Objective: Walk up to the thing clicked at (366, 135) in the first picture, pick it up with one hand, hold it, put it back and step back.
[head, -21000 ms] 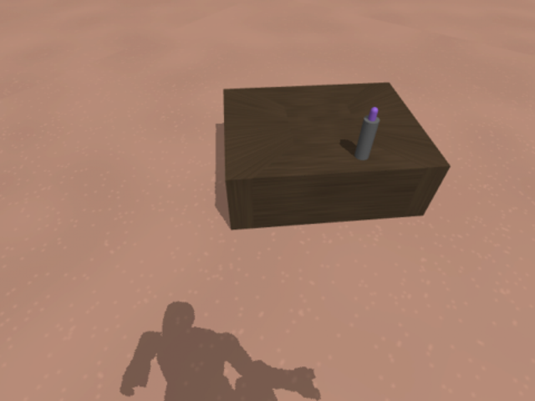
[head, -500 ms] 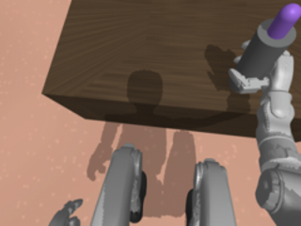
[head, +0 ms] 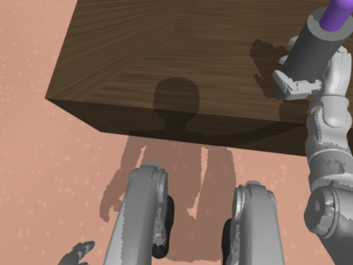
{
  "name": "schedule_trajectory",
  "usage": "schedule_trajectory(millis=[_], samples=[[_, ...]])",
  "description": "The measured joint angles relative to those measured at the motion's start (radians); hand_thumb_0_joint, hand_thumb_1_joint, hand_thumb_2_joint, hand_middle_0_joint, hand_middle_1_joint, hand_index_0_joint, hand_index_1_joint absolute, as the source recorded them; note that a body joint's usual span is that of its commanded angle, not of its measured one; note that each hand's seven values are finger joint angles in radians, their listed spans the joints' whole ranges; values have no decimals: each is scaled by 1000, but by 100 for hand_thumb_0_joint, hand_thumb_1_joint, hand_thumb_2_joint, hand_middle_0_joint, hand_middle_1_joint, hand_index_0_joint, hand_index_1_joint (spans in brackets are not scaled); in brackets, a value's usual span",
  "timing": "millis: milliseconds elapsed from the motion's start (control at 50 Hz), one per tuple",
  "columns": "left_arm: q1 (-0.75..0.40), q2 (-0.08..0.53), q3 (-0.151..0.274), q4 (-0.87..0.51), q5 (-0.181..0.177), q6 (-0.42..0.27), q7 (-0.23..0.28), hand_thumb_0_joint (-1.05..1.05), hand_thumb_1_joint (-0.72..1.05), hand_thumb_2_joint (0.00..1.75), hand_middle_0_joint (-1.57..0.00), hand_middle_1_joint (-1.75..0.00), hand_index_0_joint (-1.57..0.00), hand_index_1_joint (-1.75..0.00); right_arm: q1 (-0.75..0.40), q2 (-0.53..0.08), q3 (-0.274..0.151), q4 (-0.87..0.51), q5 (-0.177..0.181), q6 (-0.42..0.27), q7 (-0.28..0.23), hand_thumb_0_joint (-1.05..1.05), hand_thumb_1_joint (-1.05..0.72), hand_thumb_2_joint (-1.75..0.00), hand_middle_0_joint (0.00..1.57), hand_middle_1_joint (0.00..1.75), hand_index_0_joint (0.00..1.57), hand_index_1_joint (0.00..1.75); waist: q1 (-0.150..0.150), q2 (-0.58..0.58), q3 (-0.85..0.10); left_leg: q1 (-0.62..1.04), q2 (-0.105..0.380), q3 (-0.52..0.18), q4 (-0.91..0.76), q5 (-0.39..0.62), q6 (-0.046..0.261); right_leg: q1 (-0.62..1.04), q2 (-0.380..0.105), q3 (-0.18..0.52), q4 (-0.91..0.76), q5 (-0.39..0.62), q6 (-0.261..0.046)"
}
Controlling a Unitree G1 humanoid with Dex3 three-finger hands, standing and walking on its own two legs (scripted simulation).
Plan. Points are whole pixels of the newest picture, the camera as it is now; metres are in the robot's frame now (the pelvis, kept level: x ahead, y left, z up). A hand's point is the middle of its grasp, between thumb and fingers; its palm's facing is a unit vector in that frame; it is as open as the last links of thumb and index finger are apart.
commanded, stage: lower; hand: right
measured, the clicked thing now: (310, 53) +0.54 -0.15 +0.04
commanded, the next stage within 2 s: loosen in 0.18 s
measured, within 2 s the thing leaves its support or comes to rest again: neither
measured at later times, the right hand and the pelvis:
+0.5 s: hand (294, 70) +0.54 -0.15 -0.02, palm faces +0.04 +1.00 -0.04, open 8.8 cm; pelvis +0.00 +0.00 -0.01, yaw +0 degrees
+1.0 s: hand (294, 69) +0.54 -0.15 -0.02, palm faces +0.05 +1.00 -0.04, open 10.9 cm; pelvis +0.00 +0.00 -0.01, yaw +0 degrees
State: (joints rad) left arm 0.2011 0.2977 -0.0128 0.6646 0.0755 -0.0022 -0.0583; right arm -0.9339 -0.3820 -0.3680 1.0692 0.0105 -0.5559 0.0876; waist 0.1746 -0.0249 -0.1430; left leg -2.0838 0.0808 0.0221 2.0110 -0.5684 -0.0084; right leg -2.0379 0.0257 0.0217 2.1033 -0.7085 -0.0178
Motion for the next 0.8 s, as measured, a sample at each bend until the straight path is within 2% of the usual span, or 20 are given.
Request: schedule_trajectory(millis=[400, 700, 800], samples=[[-3, 3, -6, -4, 5, 9, -6, 0, 90, 89, -21, -30, -21, -31, -19, -8, -2, 12, -10, -2, -10, -1, 22, -109, 83, 99, 81, 101, 7, 0, 9, -31, 3, 1, 35, -4, 1, -33, 3, 3, 37, -4, 1], [-6, -2, -10, -10, 4, 14, -8, 0, 92, 88, -21, -31, -22, -30, -26, -6, 10, 16, -16, 10, -21, -1, 24, -70, 93, 81, 91, 83, 7, 2, 9, -28, 3, -1, 33, 1, -4, -32, 4, 1, 37, 1, -3], [-5, -2, -14, -8, 5, 14, -8, 0, 91, 88, -21, -30, -22, -30, -35, -10, 10, 22, -14, 2, -21, -1, 21, -61, 89, 74, 88, 76, 9, 2, 9, -34, 3, -1, 37, 2, -4, -38, 5, 1, 42, 2, -4]])
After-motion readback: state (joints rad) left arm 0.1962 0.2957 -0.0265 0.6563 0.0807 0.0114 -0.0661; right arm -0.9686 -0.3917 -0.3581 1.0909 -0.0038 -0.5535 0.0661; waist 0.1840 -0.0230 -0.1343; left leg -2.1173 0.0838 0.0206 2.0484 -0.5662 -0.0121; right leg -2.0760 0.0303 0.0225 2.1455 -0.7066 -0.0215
